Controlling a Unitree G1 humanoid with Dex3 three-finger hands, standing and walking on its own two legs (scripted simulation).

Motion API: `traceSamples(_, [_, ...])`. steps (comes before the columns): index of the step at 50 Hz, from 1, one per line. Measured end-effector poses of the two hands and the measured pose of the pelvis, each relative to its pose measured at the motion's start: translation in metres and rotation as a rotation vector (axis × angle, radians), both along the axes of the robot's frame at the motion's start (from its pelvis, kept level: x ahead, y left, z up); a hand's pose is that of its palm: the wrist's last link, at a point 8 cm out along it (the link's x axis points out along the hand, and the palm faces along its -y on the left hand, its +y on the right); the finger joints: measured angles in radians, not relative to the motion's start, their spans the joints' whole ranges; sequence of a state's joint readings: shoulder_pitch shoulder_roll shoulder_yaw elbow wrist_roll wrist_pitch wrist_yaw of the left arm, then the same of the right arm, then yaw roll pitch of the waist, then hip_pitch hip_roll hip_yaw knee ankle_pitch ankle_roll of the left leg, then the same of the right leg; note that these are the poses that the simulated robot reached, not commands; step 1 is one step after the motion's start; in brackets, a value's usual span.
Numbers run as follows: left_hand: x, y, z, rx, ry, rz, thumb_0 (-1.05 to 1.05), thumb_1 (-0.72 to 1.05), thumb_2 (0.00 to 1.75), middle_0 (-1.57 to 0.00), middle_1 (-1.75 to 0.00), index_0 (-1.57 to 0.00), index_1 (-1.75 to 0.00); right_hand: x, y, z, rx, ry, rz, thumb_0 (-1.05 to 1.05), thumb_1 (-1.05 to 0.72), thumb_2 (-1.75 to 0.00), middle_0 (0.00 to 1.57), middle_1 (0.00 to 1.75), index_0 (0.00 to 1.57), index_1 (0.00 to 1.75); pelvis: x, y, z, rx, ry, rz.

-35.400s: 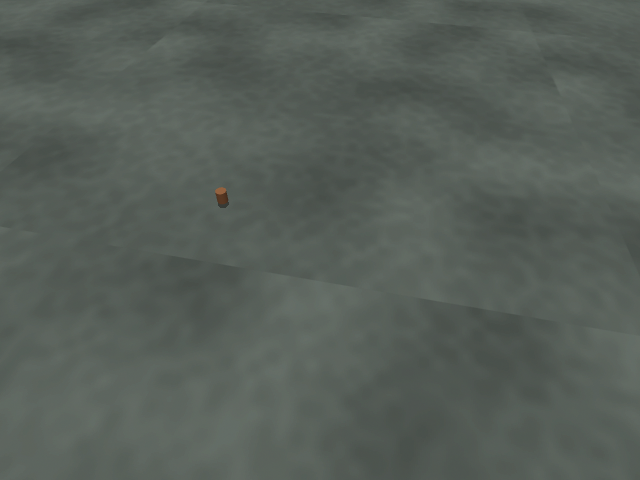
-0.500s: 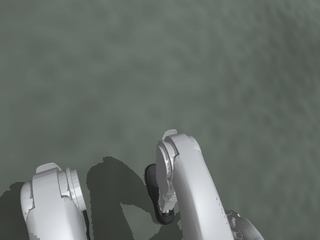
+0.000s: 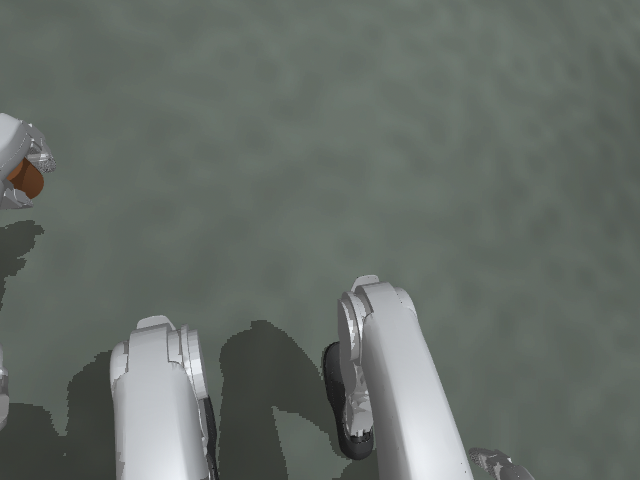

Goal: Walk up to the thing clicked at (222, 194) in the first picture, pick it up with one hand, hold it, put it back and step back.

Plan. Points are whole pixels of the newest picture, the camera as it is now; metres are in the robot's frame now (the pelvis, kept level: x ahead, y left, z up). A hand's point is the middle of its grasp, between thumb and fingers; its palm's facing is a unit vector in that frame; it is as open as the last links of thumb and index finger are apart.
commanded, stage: lift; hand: left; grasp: from above
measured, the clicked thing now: (9, 173) +0.51 +0.31 -0.14
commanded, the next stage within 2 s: hold in 1.24 s
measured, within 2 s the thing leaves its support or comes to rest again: neither
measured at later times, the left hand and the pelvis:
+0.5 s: hand out of the picture +0.40 +0.28 +0.08, palm faces -0.42 -0.12 -0.90, open 6.5 cm; pelvis +0.01 +0.00 +0.15, yaw +4 degrees
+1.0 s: hand out of the picture +0.37 +0.24 +0.24, palm faces -0.42 -0.12 -0.90, open 6.5 cm; pelvis +0.05 -0.02 +0.31, yaw +5 degrees
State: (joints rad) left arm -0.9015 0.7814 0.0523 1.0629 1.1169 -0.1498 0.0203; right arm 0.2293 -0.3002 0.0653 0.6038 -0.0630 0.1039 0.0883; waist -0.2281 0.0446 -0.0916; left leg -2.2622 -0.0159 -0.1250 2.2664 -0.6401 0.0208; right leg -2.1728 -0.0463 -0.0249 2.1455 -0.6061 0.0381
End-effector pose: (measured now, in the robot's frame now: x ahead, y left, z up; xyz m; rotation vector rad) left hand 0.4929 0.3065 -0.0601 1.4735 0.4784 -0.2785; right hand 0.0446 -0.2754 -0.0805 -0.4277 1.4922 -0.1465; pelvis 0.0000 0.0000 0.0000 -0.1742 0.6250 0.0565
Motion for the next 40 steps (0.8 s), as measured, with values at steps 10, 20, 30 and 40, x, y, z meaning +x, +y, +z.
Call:
traceSamples(10, [-0.034,0.005,0.07,-0.006,-0.021,-0.004,-0.02,0.44,0.2,-0.81,-0.47,-0.98,-0.4,0.053,0.005,0.032,0.031,-0.15,0.027,0.01,-0.91,-0.91,0.2,0.3,0.2,0.3,0.001,0.001,0.047,0.025,-0.01,0.012])
traceSamples(20, [-0.066,-0.007,0.151,-0.014,-0.041,0.012,-0.02,0.45,0.19,-0.8,-0.48,-0.97,-0.41,0.092,0.018,0.087,0.085,-0.277,0.025,0.01,-0.91,-0.9,0.2,0.3,0.2,0.3,0.006,-0.001,0.113,0.059,-0.065,0.019])
traceSamples(30, [-0.104,-0.028,0.24,-0.021,-0.039,0.016,-0.02,0.45,0.19,-0.8,-0.48,-0.98,-0.41,0.102,0.022,0.159,0.124,-0.355,-0.013,0.01,-0.91,-0.9,0.2,0.3,0.2,0.3,0.015,-0.008,0.192,0.102,-0.163,0.021])
traceSamples(40, [-0.124,-0.045,0.313,-0.022,-0.038,0.037,-0.02,0.45,0.19,-0.8,-0.48,-0.98,-0.41,0.106,0.012,0.231,0.119,-0.429,-0.044,0.01,-0.9,-0.9,0.2,0.3,0.2,0.3,0.03,-0.015,0.262,0.137,-0.272,0.026])
